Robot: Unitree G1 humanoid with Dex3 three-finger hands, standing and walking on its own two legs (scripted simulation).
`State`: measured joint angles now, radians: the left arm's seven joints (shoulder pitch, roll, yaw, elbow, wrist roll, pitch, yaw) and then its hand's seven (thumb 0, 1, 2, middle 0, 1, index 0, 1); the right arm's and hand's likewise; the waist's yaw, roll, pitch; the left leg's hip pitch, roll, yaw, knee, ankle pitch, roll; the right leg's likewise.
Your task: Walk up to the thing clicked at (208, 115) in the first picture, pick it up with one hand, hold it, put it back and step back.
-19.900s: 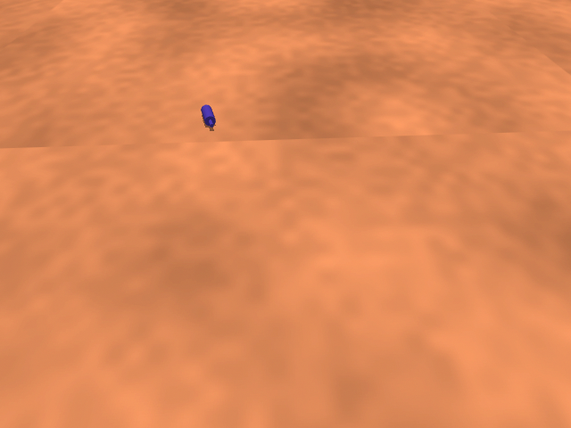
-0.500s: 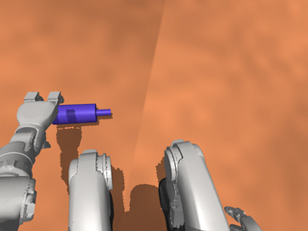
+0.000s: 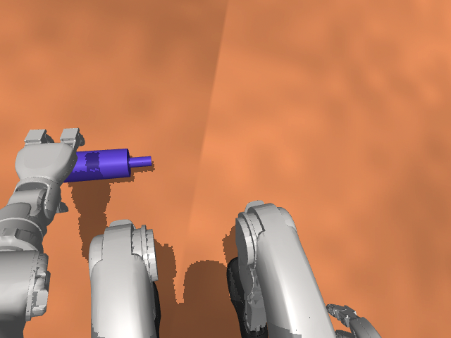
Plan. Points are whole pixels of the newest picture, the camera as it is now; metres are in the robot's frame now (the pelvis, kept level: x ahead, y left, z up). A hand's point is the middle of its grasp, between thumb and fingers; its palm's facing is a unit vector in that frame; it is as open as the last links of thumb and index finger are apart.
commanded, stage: rise first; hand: left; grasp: from above
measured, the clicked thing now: (108, 164) +0.48 +0.20 -0.30
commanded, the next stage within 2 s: approach in 1.52 s
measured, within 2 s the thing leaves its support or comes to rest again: neither
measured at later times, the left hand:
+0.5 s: hand (62, 173) +0.43 +0.26 -0.19, palm faces -0.46 -0.03 -0.89, open 14.0 cm
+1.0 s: hand (57, 169) +0.44 +0.27 -0.18, palm faces -0.47 -0.03 -0.88, open 14.0 cm
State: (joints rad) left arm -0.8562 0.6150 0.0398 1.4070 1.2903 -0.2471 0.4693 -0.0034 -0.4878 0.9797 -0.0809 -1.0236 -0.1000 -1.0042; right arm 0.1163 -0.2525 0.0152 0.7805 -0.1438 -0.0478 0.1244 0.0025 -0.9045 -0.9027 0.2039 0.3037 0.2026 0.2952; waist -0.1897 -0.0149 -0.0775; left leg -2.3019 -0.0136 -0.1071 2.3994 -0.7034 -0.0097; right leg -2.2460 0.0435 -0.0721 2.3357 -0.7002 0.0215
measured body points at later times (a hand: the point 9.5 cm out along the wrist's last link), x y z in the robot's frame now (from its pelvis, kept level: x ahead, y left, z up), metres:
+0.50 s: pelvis +0.00 +0.00 -0.01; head +0.23 +0.07 +0.37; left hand +0.45 +0.26 -0.14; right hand +0.06 -0.27 -0.12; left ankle +0.07 +0.12 -0.30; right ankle +0.09 -0.12 -0.30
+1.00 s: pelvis +0.00 +0.00 +0.00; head +0.23 +0.07 +0.38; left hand +0.46 +0.27 -0.13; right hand +0.05 -0.27 -0.11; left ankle +0.07 +0.12 -0.30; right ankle +0.09 -0.12 -0.30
